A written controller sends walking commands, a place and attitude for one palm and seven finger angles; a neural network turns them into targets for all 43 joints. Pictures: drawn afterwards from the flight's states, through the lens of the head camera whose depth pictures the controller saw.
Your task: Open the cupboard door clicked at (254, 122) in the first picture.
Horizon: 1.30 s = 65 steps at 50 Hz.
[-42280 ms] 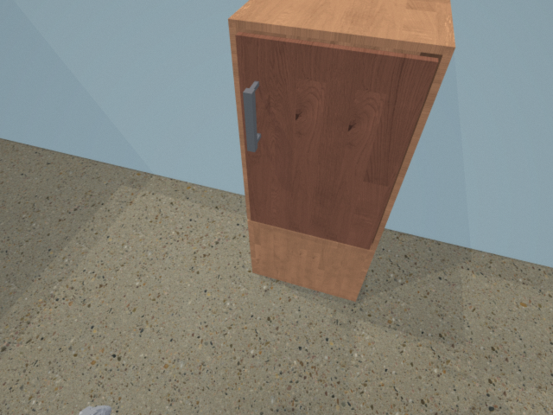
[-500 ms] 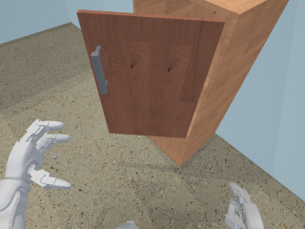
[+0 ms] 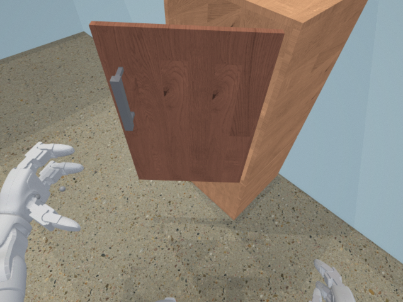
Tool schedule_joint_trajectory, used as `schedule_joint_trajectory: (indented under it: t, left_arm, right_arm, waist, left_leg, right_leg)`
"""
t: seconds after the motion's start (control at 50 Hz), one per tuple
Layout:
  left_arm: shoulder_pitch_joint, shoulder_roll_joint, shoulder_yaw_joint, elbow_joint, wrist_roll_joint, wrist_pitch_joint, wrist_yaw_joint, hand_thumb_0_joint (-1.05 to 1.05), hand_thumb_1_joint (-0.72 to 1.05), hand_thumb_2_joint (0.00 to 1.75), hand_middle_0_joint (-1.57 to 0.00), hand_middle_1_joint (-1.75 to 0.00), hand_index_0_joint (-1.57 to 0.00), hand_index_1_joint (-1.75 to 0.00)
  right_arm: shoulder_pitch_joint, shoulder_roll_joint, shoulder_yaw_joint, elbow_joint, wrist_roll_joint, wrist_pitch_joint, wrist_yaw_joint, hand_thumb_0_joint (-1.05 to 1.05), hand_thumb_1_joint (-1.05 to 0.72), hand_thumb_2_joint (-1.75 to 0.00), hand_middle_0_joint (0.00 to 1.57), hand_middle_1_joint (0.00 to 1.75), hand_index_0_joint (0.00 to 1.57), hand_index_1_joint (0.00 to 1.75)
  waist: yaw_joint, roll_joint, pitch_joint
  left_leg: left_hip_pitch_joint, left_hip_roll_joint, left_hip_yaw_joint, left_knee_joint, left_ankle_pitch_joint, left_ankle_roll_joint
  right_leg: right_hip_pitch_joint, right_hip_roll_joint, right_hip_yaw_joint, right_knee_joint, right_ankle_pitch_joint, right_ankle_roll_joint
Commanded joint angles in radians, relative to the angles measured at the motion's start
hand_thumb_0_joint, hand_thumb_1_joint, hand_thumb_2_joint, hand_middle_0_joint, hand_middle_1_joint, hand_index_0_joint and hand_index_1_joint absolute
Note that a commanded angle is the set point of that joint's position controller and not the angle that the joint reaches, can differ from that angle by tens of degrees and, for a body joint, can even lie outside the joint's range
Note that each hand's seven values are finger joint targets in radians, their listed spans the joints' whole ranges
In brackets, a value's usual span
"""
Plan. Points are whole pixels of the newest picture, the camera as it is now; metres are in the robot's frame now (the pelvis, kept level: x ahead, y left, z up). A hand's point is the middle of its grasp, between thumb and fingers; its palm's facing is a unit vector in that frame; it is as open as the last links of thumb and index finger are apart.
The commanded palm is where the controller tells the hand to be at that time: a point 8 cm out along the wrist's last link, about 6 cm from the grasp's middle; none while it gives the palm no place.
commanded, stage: raise the hand with hooked fingers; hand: left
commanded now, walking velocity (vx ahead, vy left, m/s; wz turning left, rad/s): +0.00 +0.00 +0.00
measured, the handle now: (125, 100) +0.55 +0.22 +0.07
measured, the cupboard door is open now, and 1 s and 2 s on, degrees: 44 44 44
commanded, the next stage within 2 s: move the hooked fingers beside the handle in 0.26 s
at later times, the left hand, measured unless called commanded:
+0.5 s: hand (69, 187) +0.29 +0.26 +0.08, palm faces +0.07 -1.00 -0.03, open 14.0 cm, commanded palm +0.27 +0.31 +0.08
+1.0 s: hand (79, 153) +0.37 +0.27 +0.07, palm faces +0.06 -1.00 -0.02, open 14.0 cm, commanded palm +0.35 +0.32 +0.08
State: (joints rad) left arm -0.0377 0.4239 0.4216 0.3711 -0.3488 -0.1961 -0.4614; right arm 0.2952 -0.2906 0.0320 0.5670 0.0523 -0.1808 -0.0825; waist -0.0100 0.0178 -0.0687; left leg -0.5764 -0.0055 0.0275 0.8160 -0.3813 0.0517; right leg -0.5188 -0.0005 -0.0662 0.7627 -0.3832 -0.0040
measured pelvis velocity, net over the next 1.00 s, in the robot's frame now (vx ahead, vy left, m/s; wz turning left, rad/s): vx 0.00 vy -0.01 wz -0.02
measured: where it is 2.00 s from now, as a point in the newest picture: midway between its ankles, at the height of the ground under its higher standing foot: outside the picture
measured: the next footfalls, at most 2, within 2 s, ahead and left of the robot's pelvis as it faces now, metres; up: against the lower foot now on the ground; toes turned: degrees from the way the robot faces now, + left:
none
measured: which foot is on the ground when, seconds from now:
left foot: down 0.00-1.00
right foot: down 0.00-1.00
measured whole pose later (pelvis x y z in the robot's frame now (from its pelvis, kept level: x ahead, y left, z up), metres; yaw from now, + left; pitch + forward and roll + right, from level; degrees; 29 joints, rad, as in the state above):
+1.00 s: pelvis +0.00 -0.01 -0.01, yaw -1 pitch +12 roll -2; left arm -0.41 0.53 0.49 0.81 -0.28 -0.29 -0.49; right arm 0.34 -0.29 0.03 0.60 0.05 -0.08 -0.09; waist -0.06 0.01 -0.07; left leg -0.67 0.02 0.03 0.86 -0.39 0.03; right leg -0.62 0.02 -0.06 0.81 -0.39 -0.02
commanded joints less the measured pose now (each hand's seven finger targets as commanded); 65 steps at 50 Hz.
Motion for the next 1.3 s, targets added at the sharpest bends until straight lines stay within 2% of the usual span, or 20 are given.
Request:
schedule_joint_trajectory:
  t: [0.0,0.04,0.32,0.38,0.44,0.5,0.58,0.66,0.68,0.72,0.76,0.82,0.9,0.96,1.04,1.1,1.12,1.14,1.24,1.28]
  left_arm:
    - [-0.218,0.276,0.113,-0.223,-0.025,-0.090,0.019,0.00,-0.50,0.30,-0.30,-1.20,-0.30,-1.20]
    - [-0.215,0.266,0.109,-0.225,-0.021,-0.096,0.020,0.00,-0.50,0.30,-0.30,-1.20,-0.30,-1.20]
    - [-0.223,0.243,0.088,-0.154,-0.031,-0.082,-0.007,0.00,-0.50,0.30,-0.30,-1.20,-0.30,-1.20]
    - [-0.269,0.277,0.109,-0.168,-0.024,-0.100,0.001,0.00,-0.50,0.30,-0.30,-1.20,-0.30,-1.20]
    - [-0.378,0.274,0.086,-0.124,-0.014,-0.108,-0.001,0.00,-0.50,0.30,-0.30,-1.20,-0.30,-1.20]
    - [-0.397,0.316,0.113,-0.026,-0.010,-0.103,-0.013,0.00,-0.50,0.30,-0.30,-1.20,-0.30,-1.20]
    - [-0.509,0.317,0.078,0.029,0.008,-0.109,-0.034,0.00,-0.50,0.30,-0.30,-1.20,-0.30,-1.20]
    - [-0.522,0.327,0.086,0.075,0.010,-0.115,-0.034,0.00,-0.50,0.30,-0.30,-1.20,-0.30,-1.20]
    - [-0.519,0.356,0.112,0.092,0.013,-0.117,-0.029,0.00,-0.50,0.30,-0.30,-1.20,-0.30,-1.20]
    - [-0.528,0.376,0.126,0.144,0.017,-0.113,-0.028,0.00,-0.50,0.30,-0.30,-1.20,-0.30,-1.20]
    - [-0.571,0.362,0.105,0.158,0.025,-0.113,-0.026,0.00,-0.50,0.30,-0.30,-1.20,-0.30,-1.20]
    - [-0.585,0.434,0.164,0.163,0.033,-0.134,-0.021,0.00,-0.50,0.30,-0.30,-1.20,-0.30,-1.20]
    - [-0.659,0.441,0.153,0.230,0.039,-0.157,-0.031,0.00,-0.50,0.30,-0.30,-1.20,-0.30,-1.20]
    - [-0.750,0.422,0.111,0.253,0.055,-0.172,-0.043,0.00,-0.50,0.30,-0.30,-1.20,-0.30,-1.20]
    - [-0.763,0.458,0.139,0.329,0.057,-0.173,-0.053,0.00,-0.50,0.30,-0.30,-1.20,-0.30,-1.20]
    - [-0.787,0.492,0.154,0.338,0.067,-0.178,-0.055,0.00,-0.50,0.30,-0.30,-1.20,-0.30,-1.20]
    - [-0.807,0.467,0.131,0.329,0.071,-0.180,-0.057,0.00,-0.50,0.30,-0.30,-1.20,-0.30,-1.20]
    - [-0.789,0.476,0.148,0.353,0.070,-0.180,-0.054,0.00,-0.50,0.30,-0.30,-1.20,-0.30,-1.20]
    - [-0.859,0.509,0.156,0.435,0.083,-0.185,-0.052,0.00,-0.50,0.30,-0.30,-1.20,-0.30,-1.20]
    - [-0.895,0.511,0.142,0.426,0.097,-0.197,-0.055,0.00,-0.50,0.30,-0.30,-1.20,-0.30,-1.20]
  right_arm:
    - [-0.041,-0.137,-0.058,-0.141,-0.003,-0.050,-0.012,0.00,-0.90,-0.90,0.20,0.30,0.20,0.30]
    - [-0.043,-0.131,-0.058,-0.140,-0.002,-0.047,-0.013,0.00,-0.90,-0.90,0.20,0.30,0.20,0.30]
    - [-0.056,-0.130,-0.053,-0.140,0.004,-0.037,-0.023,0.00,-0.90,-0.90,0.20,0.30,0.20,0.30]
    - [-0.056,-0.128,-0.052,-0.132,0.002,-0.036,-0.025,0.00,-0.90,-0.90,0.20,0.30,0.20,0.30]
    - [-0.050,-0.128,-0.048,-0.115,0.003,-0.031,-0.030,0.00,-0.90,-0.90,0.20,0.30,0.20,0.30]
    - [-0.036,-0.137,-0.048,-0.103,0.002,-0.023,-0.036,0.00,-0.90,-0.90,0.20,0.30,0.20,0.30]
    - [-0.027,-0.138,-0.048,-0.095,0.007,-0.015,-0.037,0.00,-0.90,-0.90,0.20,0.30,0.20,0.30]
    - [-0.009,-0.140,-0.052,-0.100,0.005,-0.003,-0.030,0.00,-0.90,-0.90,0.20,0.30,0.20,0.30]
    - [-0.003,-0.144,-0.054,-0.096,0.004,0.001,-0.029,0.00,-0.90,-0.90,0.20,0.30,0.20,0.30]
    - [0.011,-0.149,-0.054,-0.096,0.004,0.014,-0.024,0.00,-0.90,-0.90,0.20,0.30,0.20,0.30]
    - [0.017,-0.149,-0.056,-0.098,0.006,0.022,-0.021,0.00,-0.90,-0.90,0.20,0.30,0.20,0.30]
    - [0.038,-0.154,-0.059,-0.100,-0.002,0.035,-0.016,0.00,-0.90,-0.90,0.20,0.30,0.20,0.30]
    - [0.059,-0.159,-0.060,-0.088,-0.002,0.053,-0.016,0.00,-0.90,-0.90,0.20,0.30,0.20,0.30]
    - [0.074,-0.160,-0.061,-0.073,-0.002,0.061,-0.016,0.00,-0.90,-0.90,0.20,0.30,0.20,0.30]
    - [0.101,-0.168,-0.065,-0.059,-0.005,0.078,-0.015,0.00,-0.90,-0.90,0.20,0.30,0.20,0.30]
    - [0.114,-0.171,-0.067,-0.060,-0.009,0.091,-0.011,0.00,-0.90,-0.90,0.20,0.30,0.20,0.30]
    - [0.117,-0.168,-0.066,-0.061,-0.010,0.095,-0.008,0.00,-0.90,-0.90,0.20,0.30,0.20,0.30]
    - [0.124,-0.169,-0.069,-0.061,-0.012,0.100,-0.005,0.00,-0.90,-0.90,0.20,0.30,0.20,0.30]
    - [0.137,-0.178,-0.067,-0.057,-0.013,0.124,-0.005,0.00,-0.90,-0.90,0.20,0.30,0.20,0.30]
    - [0.141,-0.178,-0.068,-0.059,-0.016,0.130,-0.002,0.00,-0.90,-0.90,0.20,0.30,0.20,0.30]
  waist:
    - [0.021,0.068,-0.242]
    - [0.018,0.109,-0.253]
    - [0.006,0.025,-0.224]
    - [0.006,0.065,-0.236]
    - [-0.016,0.069,-0.227]
    - [-0.015,0.018,-0.224]
    - [-0.025,0.076,-0.241]
    - [-0.012,0.069,-0.287]
    - [-0.009,0.070,-0.285]
    - [-0.012,0.020,-0.274]
    - [-0.020,0.049,-0.266]
    - [-0.004,0.057,-0.325]
    - [-0.028,0.041,-0.301]
    - [-0.048,0.095,-0.318]
    - [-0.044,0.068,-0.347]
    - [-0.037,0.095,-0.370]
    - [-0.047,0.111,-0.391]
    - [-0.039,0.090,-0.388]
    - [-0.059,0.066,-0.352]
    - [-0.061,0.116,-0.377]
  left_leg:
    - [0.192,0.013,-0.078,-0.127,0.271,-0.037]
    - [0.205,0.010,-0.071,-0.128,0.268,-0.036]
    - [0.145,0.002,-0.050,-0.111,0.209,-0.021]
    - [0.158,0.004,-0.053,-0.108,0.222,-0.024]
    - [0.152,0.004,-0.053,-0.102,0.195,-0.022]
    - [0.118,0.005,-0.048,-0.091,0.180,-0.018]
    - [0.128,0.004,-0.051,-0.092,0.184,-0.020]
    - [0.139,0.004,-0.051,-0.089,0.213,-0.020]
    - [0.132,0.006,-0.053,-0.090,0.220,-0.022]
    - [0.098,0.006,-0.045,-0.086,0.222,-0.018]
    - [0.101,0.007,-0.044,-0.087,0.213,-0.019]
    - [0.100,0.008,-0.042,-0.079,0.242,-0.019]
    - [0.076,0.012,-0.041,-0.068,0.229,-0.015]
    - [0.111,0.015,-0.050,-0.066,0.234,-0.017]
    - [0.110,0.018,-0.054,-0.053,0.273,-0.017]
    - [0.125,0.020,-0.059,-0.042,0.330,-0.019]
    - [0.152,0.021,-0.059,-0.042,0.349,-0.020]
    - [0.144,0.023,-0.063,-0.042,0.351,-0.022]
    - [0.102,0.026,-0.060,-0.035,0.306,-0.018]
    - [0.128,0.027,-0.065,-0.029,0.321,-0.022]
  right_leg:
    - [0.052,0.030,0.005,-0.077,0.212,-0.030]
    - [0.047,0.028,0.009,-0.079,0.213,-0.027]
    - [0.069,0.021,0.036,-0.102,0.208,-0.016]
    - [0.061,0.021,0.034,-0.093,0.216,-0.017]
    - [0.042,0.020,0.044,-0.096,0.193,-0.015]
    - [0.059,0.017,0.059,-0.102,0.182,-0.014]
    - [0.034,0.016,0.054,-0.093,0.186,-0.017]
    - [0.050,0.020,0.052,-0.081,0.218,-0.019]
    - [0.051,0.020,0.049,-0.079,0.223,-0.020]
    - [0.064,0.022,0.056,-0.078,0.240,-0.015]
    - [0.034,0.023,0.050,-0.074,0.228,-0.015]
    - [0.073,0.026,0.059,-0.063,0.254,-0.018]
    - [0.042,0.031,0.060,-0.057,0.241,-0.017]
    - [-0.009,0.034,0.049,-0.049,0.229,-0.019]
    - [-0.007,0.037,0.045,-0.037,0.261,-0.020]
    - [-0.011,0.040,0.040,-0.021,0.295,-0.026]
    - [-0.028,0.041,0.039,-0.021,0.300,-0.022]
    - [-0.027,0.042,0.035,-0.020,0.296,-0.022]
    - [-0.058,0.045,0.035,-0.017,0.266,-0.020]
    - [-0.083,0.043,0.032,-0.009,0.256,-0.022]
